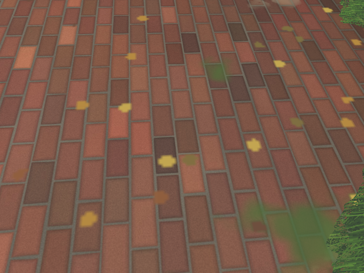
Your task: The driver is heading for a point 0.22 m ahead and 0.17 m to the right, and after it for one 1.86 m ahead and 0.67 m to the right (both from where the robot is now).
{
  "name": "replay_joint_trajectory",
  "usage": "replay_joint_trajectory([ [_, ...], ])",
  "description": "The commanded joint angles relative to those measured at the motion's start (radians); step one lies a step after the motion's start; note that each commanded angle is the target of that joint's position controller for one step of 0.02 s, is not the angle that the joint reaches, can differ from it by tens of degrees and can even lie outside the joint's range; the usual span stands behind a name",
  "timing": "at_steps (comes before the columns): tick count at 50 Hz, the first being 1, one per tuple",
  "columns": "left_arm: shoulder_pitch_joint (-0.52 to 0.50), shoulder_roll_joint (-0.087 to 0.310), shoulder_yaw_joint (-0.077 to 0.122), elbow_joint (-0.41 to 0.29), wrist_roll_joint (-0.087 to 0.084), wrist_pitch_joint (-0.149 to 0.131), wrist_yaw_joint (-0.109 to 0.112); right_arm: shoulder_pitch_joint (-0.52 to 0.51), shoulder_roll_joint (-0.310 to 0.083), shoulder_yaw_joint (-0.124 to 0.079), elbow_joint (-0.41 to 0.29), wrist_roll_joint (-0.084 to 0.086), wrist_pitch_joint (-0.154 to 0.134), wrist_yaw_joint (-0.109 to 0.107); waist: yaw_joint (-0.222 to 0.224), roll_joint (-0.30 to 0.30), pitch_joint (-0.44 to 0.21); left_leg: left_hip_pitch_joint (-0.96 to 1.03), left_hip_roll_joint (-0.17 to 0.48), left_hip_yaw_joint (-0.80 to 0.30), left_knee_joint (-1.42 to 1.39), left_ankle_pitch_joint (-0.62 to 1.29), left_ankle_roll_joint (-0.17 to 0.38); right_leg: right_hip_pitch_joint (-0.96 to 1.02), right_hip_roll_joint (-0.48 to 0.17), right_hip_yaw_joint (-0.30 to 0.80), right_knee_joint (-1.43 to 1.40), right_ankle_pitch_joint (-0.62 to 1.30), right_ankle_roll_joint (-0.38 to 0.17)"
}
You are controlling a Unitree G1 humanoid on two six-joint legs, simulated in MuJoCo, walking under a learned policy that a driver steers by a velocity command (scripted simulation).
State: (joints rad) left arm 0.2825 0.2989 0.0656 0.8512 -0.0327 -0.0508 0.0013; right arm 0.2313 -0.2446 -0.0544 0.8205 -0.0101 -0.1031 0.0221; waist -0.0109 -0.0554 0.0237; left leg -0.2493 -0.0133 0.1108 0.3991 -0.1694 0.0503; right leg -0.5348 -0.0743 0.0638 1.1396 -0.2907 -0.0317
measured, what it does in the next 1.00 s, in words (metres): walks ahead, turning right: right foot, then left foot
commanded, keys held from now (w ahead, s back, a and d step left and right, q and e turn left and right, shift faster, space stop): w+e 0.08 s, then e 0.64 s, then no key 0.28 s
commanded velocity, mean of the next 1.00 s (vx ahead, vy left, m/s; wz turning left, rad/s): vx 0.16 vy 0.00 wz -0.47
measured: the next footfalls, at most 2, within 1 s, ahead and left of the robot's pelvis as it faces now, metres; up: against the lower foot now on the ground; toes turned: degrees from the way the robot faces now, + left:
right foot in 0.34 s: +0.31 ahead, -0.14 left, +0.00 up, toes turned -12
left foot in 0.84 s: +0.37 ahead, +0.07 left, +0.00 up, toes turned -32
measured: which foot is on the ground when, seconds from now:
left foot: down 0.00-0.32, up 0.34-0.82, down 0.84-1.00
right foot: up 0.00-0.32, down 0.34-0.84, up 0.86-1.00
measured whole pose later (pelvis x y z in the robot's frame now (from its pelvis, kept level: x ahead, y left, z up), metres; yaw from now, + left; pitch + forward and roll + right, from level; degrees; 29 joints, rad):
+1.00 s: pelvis +0.26 -0.01 +0.00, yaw -30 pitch +1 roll -1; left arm 0.17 0.32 0.09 0.64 0.00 0.05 0.03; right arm 0.19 -0.26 -0.06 0.76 -0.01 -0.01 -0.02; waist -0.02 -0.04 0.02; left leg -0.28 0.01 -0.05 0.48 -0.23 0.00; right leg -0.49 0.12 0.15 1.04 -0.46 0.06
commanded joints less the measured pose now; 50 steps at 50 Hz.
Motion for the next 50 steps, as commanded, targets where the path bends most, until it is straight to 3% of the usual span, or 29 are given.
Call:
replay_joint_trajectory([
  [1,0.041,0.044,0.022,-0.053,0.0,0.017,0.006,-0.029,-0.117,-0.03,-0.032,-0.009,-0.028,-0.007,0.026,0.149,-0.017,0.073,0.273,-0.182,-0.271,0.137,0.132,-0.114,-0.059,0.062,0.003,0.121,0.014],
  [5,-0.047,0.03,0.023,-0.085,0.012,0.015,-0.001,-0.011,-0.132,-0.034,-0.003,-0.011,-0.02,-0.028,0.012,0.113,0.028,0.121,0.251,-0.047,-0.269,0.287,0.117,-0.175,-0.042,0.055,-0.195,0.288,0.028],
  [9,-0.183,-0.016,0.005,-0.15,0.031,0.008,-0.032,0.005,-0.171,-0.041,0.009,0.0,0.009,-0.055,-0.032,0.106,0.04,0.14,0.243,0.072,-0.2,0.532,0.096,-0.083,-0.012,-0.08,-0.425,0.384,0.026],
  [12,-0.195,0.008,0.013,-0.19,0.029,0.018,-0.054,0.015,-0.2,-0.051,0.017,0.022,0.038,-0.063,-0.027,0.126,0.014,0.249,0.282,0.079,-0.107,0.623,0.087,-0.071,0.01,-0.105,-0.491,0.293,0.0],
  [14,-0.139,0.047,0.03,-0.198,0.032,0.023,-0.062,-0.019,-0.221,-0.061,0.005,0.039,0.055,-0.071,0.016,0.15,-0.028,0.286,0.292,0.08,0.015,0.782,0.067,0.004,0.054,-0.139,-0.511,0.182,-0.035],
  [15,-0.064,0.077,0.045,-0.186,0.03,0.022,-0.063,-0.037,-0.224,-0.065,-0.002,0.044,0.064,-0.073,0.056,0.147,-0.067,0.285,0.278,0.085,0.132,0.824,0.05,0.088,0.086,-0.153,-0.549,0.165,-0.058],
  [16,0.053,0.122,0.069,-0.157,0.029,0.017,-0.053,-0.05,-0.208,-0.059,-0.009,0.047,0.069,-0.072,0.117,0.106,-0.127,0.244,0.226,0.105,0.321,0.742,0.011,0.249,0.125,-0.155,-0.66,0.276,-0.091],
  [17,0.104,0.213,0.093,-0.158,0.033,0.019,-0.026,0.0,-0.163,-0.042,-0.022,0.014,0.061,-0.064,0.121,-0.049,-0.2,0.03,0.152,0.107,0.603,0.348,-0.056,0.492,-0.005,0.04,-0.662,0.692,-0.15],
  [18,0.042,0.293,0.094,-0.195,0.052,0.02,-0.014,0.121,-0.059,-0.009,-0.049,-0.034,0.05,-0.046,-0.008,-0.231,-0.314,-0.335,-0.045,0.005,0.962,-0.551,-0.126,0.782,-0.26,0.47,-0.604,1.071,-0.369],
  [19,0.054,0.233,0.08,-0.225,0.05,0.019,-0.024,0.088,-0.139,-0.019,-0.039,-0.004,0.037,-0.029,0.07,-0.096,-0.48,-0.365,-0.035,-0.21,1.056,-0.54,-0.11,0.787,-0.297,0.573,-0.696,0.866,-0.419],
  [20,-0.014,0.186,0.068,-0.241,0.04,0.015,-0.029,-0.008,-0.169,-0.029,-0.067,0.029,0.038,-0.026,0.07,-0.028,-0.36,-0.424,0.003,-0.215,1.032,-0.439,-0.09,0.691,-0.248,0.463,-0.736,0.696,-0.368],
  [21,-0.067,0.146,0.058,-0.24,0.019,0.018,-0.025,-0.049,-0.16,-0.028,-0.071,0.022,0.045,-0.037,0.044,0.049,-0.241,-0.441,0.041,-0.2,0.95,-0.354,-0.088,0.557,-0.192,0.374,-0.766,0.552,-0.305],
  [22,-0.107,0.119,0.048,-0.247,0.013,0.025,-0.018,-0.064,-0.165,-0.032,-0.068,0.007,0.058,-0.051,0.021,0.06,-0.174,-0.412,0.066,-0.2,0.874,-0.302,-0.091,0.433,-0.155,0.325,-0.793,0.466,-0.267],
  [23,-0.127,0.112,0.045,-0.255,0.023,0.03,-0.012,-0.055,-0.172,-0.038,-0.071,0.003,0.073,-0.056,-0.006,0.03,-0.15,-0.348,0.074,-0.204,0.822,-0.269,-0.089,0.337,-0.125,0.3,-0.816,0.422,-0.249],
  [25,-0.135,0.129,0.051,-0.269,0.042,0.034,-0.004,-0.03,-0.147,-0.036,-0.071,-0.002,0.086,-0.061,-0.023,-0.011,-0.153,-0.289,0.05,-0.188,0.744,-0.23,-0.099,0.263,-0.09,0.269,-0.828,0.452,-0.241],
  [27,-0.117,0.149,0.058,-0.271,0.038,0.036,0.008,-0.038,-0.131,-0.031,-0.075,-0.004,0.09,-0.069,-0.016,-0.02,-0.173,-0.29,0.036,-0.191,0.657,-0.206,-0.116,0.266,-0.078,0.263,-0.818,0.463,-0.236],
  [29,-0.11,0.158,0.061,-0.277,0.03,0.047,0.022,-0.066,-0.129,-0.03,-0.085,-0.002,0.096,-0.074,-0.003,-0.029,-0.187,-0.301,0.031,-0.207,0.592,-0.17,-0.132,0.278,-0.071,0.287,-0.816,0.346,-0.223],
  [32,-0.125,0.154,0.059,-0.291,0.028,0.064,0.034,-0.11,-0.13,-0.03,-0.101,0.004,0.1,-0.073,0.013,-0.059,-0.159,-0.293,0.02,-0.222,0.496,-0.124,-0.139,0.253,-0.044,0.329,-0.829,0.101,-0.192],
  [34,-0.125,0.154,0.06,-0.296,0.031,0.071,0.036,-0.128,-0.13,-0.03,-0.11,0.007,0.093,-0.068,0.024,-0.083,-0.142,-0.272,0.01,-0.225,0.433,-0.125,-0.137,0.247,-0.038,0.361,-0.829,0.04,-0.185],
  [38,-0.117,0.14,0.054,-0.303,0.034,0.083,0.031,-0.111,-0.139,-0.032,-0.112,0.014,0.07,-0.053,0.036,-0.11,-0.157,-0.193,0.0,-0.215,0.297,-0.159,-0.115,0.304,-0.052,0.414,-0.773,0.144,-0.179],
  [40,-0.128,0.127,0.045,-0.306,0.027,0.09,0.031,-0.068,-0.133,-0.033,-0.103,0.013,0.061,-0.039,0.009,-0.107,-0.161,-0.087,-0.002,-0.185,0.135,-0.086,-0.088,0.3,-0.037,0.413,-0.722,0.231,-0.157],
  [41,-0.115,0.113,0.039,-0.3,0.022,0.094,0.032,-0.044,-0.138,-0.036,-0.098,0.007,0.058,-0.032,-0.007,-0.088,-0.153,-0.001,0.017,-0.184,0.015,0.012,-0.065,0.268,-0.006,0.392,-0.69,0.221,-0.126],
  [42,-0.075,0.078,0.028,-0.298,0.028,0.093,0.032,-0.036,-0.194,-0.046,-0.107,-0.014,0.059,-0.032,0.013,0.027,-0.152,0.083,0.165,-0.312,-0.048,0.078,-0.011,0.188,0.06,0.318,-0.578,0.067,-0.07],
  [43,-0.05,0.068,0.027,-0.32,0.023,0.084,0.028,-0.074,-0.278,-0.063,-0.108,-0.033,0.07,-0.037,0.074,0.312,-0.095,0.096,0.324,-0.513,-0.082,0.272,0.133,0.023,0.228,0.117,-0.43,-0.21,-0.008],
  [44,-0.093,0.145,0.047,-0.32,0.041,0.069,0.027,-0.071,-0.216,-0.053,-0.125,-0.042,0.069,-0.039,0.017,0.321,-0.103,0.05,0.417,-0.626,-0.103,0.316,0.241,-0.002,0.202,0.108,-0.208,-0.335,0.042],
  [45,-0.093,0.182,0.064,-0.302,0.032,0.067,0.025,-0.088,-0.198,-0.048,-0.137,-0.029,0.068,-0.043,0.016,0.239,-0.099,0.051,0.384,-0.567,-0.082,0.32,0.233,-0.013,0.192,0.125,-0.077,-0.297,0.058],
  [46,-0.073,0.16,0.063,-0.275,0.029,0.076,0.027,-0.115,-0.182,-0.044,-0.14,-0.012,0.07,-0.045,0.032,0.185,-0.09,0.059,0.321,-0.481,-0.057,0.315,0.187,-0.018,0.186,0.122,-0.021,-0.251,0.076],
  [47,-0.065,0.133,0.057,-0.263,0.033,0.085,0.03,-0.124,-0.163,-0.038,-0.141,0.005,0.071,-0.046,0.031,0.177,-0.081,0.078,0.288,-0.432,-0.042,0.32,0.159,-0.033,0.18,0.122,0.008,-0.216,0.092],
  [50,-0.08,0.047,0.026,-0.258,0.026,0.094,0.026,-0.123,-0.124,-0.02,-0.131,0.004,0.084,-0.043,0.029,0.202,-0.08,0.085,0.208,-0.313,-0.033,0.354,0.136,0.04,0.149,0.055,-0.13,-0.16,0.12],
])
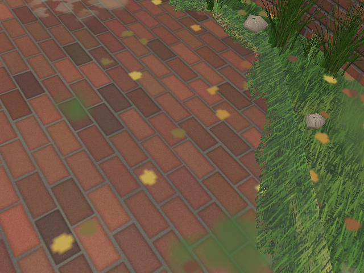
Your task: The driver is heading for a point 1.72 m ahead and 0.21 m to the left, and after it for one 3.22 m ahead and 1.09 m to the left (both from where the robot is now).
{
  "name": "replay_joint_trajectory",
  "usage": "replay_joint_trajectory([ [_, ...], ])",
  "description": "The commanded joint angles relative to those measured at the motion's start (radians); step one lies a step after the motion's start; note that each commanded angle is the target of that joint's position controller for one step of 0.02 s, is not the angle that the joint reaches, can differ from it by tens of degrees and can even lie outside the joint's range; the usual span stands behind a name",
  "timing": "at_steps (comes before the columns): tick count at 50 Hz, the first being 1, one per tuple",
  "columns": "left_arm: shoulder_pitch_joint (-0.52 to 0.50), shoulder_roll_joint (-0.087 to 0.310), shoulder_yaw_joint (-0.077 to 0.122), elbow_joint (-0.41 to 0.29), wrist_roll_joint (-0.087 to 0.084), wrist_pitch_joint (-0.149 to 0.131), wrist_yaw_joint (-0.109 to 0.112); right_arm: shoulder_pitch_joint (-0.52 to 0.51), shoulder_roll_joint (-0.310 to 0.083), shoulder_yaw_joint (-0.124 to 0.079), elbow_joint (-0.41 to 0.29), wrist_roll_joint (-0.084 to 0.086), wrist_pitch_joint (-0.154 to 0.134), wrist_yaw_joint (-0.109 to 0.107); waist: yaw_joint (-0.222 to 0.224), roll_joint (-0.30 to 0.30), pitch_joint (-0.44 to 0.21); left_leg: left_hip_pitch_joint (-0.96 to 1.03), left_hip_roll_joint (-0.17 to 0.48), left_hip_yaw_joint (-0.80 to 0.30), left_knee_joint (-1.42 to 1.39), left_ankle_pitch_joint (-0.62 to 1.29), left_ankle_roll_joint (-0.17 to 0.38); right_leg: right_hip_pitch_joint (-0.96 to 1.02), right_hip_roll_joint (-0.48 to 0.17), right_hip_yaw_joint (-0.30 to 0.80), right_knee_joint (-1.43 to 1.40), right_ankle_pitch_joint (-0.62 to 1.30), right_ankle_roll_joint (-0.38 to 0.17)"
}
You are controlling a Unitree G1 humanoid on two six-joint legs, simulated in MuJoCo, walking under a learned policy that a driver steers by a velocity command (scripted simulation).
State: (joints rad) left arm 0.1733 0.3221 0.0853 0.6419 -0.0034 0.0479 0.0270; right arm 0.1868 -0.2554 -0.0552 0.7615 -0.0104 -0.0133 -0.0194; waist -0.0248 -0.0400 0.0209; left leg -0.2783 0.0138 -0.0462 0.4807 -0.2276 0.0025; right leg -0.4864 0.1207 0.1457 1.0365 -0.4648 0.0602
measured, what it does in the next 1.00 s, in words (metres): steps on the spot: right foot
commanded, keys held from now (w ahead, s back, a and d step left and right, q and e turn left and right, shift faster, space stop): no key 1.00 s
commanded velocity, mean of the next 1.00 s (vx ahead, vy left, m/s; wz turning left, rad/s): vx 0.00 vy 0.00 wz -0.05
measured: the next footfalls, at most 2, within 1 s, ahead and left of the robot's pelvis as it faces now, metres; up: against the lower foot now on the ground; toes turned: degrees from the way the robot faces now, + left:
right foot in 0.16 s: +0.02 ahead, -0.14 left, +0.00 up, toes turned +3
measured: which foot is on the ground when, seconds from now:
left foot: down 0.00-1.00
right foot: up 0.00-0.14, down 0.16-1.00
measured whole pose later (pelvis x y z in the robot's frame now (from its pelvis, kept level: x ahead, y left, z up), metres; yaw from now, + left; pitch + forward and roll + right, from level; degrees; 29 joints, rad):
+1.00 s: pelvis +0.00 -0.03 +0.00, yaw +0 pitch -2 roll +0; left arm 0.25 0.21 0.03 0.95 0.00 -0.01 0.03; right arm 0.22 -0.22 -0.04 1.05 0.00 0.01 -0.05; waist -0.02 0.00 0.04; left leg -0.22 0.04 -0.05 0.50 -0.25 -0.05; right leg -0.17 0.02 0.05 0.51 -0.31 0.00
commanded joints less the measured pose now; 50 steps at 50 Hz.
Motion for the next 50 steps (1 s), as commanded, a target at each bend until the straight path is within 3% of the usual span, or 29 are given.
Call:
replay_joint_trajectory([
  [1,0.009,0.005,-0.003,-0.054,-0.003,-0.006,-0.002,-0.079,-0.113,-0.019,-0.071,0.003,-0.001,-0.001,0.033,0.21,-0.086,0.126,0.165,-0.133,-0.107,0.412,0.177,0.034,-0.072,-0.063,-0.134,0.02,0.033],
  [3,-0.037,-0.011,-0.014,-0.064,-0.005,-0.01,-0.007,-0.036,-0.139,-0.026,-0.058,0.004,0.009,0.0,-0.006,0.256,-0.095,0.141,0.169,-0.142,-0.098,0.411,0.188,0.122,-0.095,-0.108,-0.313,0.012,0.034],
  [4,-0.034,0.005,-0.009,-0.059,-0.011,-0.011,-0.008,-0.016,-0.154,-0.029,-0.052,0.007,0.013,0.0,-0.014,0.263,-0.098,0.151,0.18,-0.159,-0.09,0.407,0.195,0.154,-0.094,-0.12,-0.388,0.042,0.03],
  [6,0.017,0.015,-0.004,-0.026,-0.01,-0.014,-0.01,-0.016,-0.151,-0.023,-0.044,0.021,0.014,0.003,0.018,0.238,-0.085,0.123,0.169,-0.16,-0.067,0.378,0.173,0.27,-0.087,-0.141,-0.649,0.247,0.0],
  [7,0.021,0.031,-0.003,-0.02,-0.001,-0.015,-0.009,0.015,-0.141,-0.018,-0.032,0.024,0.005,0.005,0.014,0.213,-0.083,0.085,0.161,-0.163,-0.07,0.336,0.135,0.345,-0.105,-0.107,-0.714,0.341,-0.025],
  [8,0.032,0.073,0.002,-0.027,0.01,-0.015,-0.001,0.029,-0.125,-0.01,-0.031,0.009,-0.01,0.011,0.005,0.14,-0.112,0.021,0.14,-0.14,-0.048,0.255,0.08,0.445,-0.181,-0.03,-0.681,0.485,-0.056],
  [9,0.024,0.135,0.016,-0.019,0.017,-0.012,0.003,0.063,-0.106,-0.004,-0.034,-0.01,-0.029,0.023,-0.045,-0.019,-0.128,-0.021,0.058,-0.05,-0.026,0.14,0.027,0.456,-0.238,0.018,-0.592,0.581,-0.107],
  [10,0.015,0.064,0.003,-0.009,0.021,-0.016,-0.007,0.02,-0.09,0.003,-0.026,-0.016,-0.035,0.023,-0.014,-0.066,-0.137,0.053,0.03,-0.003,-0.024,0.053,-0.019,0.357,-0.225,0.011,-0.601,0.423,-0.134],
  [11,0.003,0.023,-0.009,-0.009,0.027,-0.021,-0.015,-0.03,-0.108,0.0,-0.025,-0.014,-0.032,0.023,0.006,-0.039,-0.094,0.06,0.023,0.003,-0.012,0.049,-0.038,0.312,-0.204,0.008,-0.62,0.333,-0.127],
  [14,0.004,0.027,-0.013,0.008,0.024,-0.042,-0.016,-0.036,-0.1,-0.001,-0.014,-0.007,-0.012,0.01,0.005,-0.046,-0.024,0.059,0.024,0.002,-0.004,0.079,-0.031,0.238,-0.187,-0.001,-0.634,0.292,-0.1],
  [17,0.02,0.017,-0.02,0.024,0.021,-0.051,-0.011,-0.021,-0.094,-0.002,0.009,-0.004,-0.007,0.003,0.004,-0.033,-0.007,0.07,0.024,0.001,-0.005,0.078,-0.03,0.216,-0.181,-0.003,-0.635,0.269,-0.095],
  [28,0.047,0.0,-0.029,0.092,0.015,-0.064,-0.007,0.009,-0.096,-0.009,0.107,0.003,-0.001,-0.013,0.007,0.027,-0.008,0.094,0.028,-0.001,-0.016,0.108,-0.047,0.229,-0.16,-0.021,-0.631,0.285,-0.095],
  [50,0.105,-0.012,-0.041,0.289,0.006,-0.063,0.006,0.056,-0.073,-0.003,0.266,0.01,0.013,-0.032,0.011,0.038,0.019,0.099,0.017,0.013,-0.039,0.12,-0.034,0.246,-0.127,-0.072,-0.64,0.315,-0.079],
])
Over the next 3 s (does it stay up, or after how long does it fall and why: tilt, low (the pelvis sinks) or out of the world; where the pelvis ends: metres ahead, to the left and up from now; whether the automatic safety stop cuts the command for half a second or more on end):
stays up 0.49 -0.03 0.00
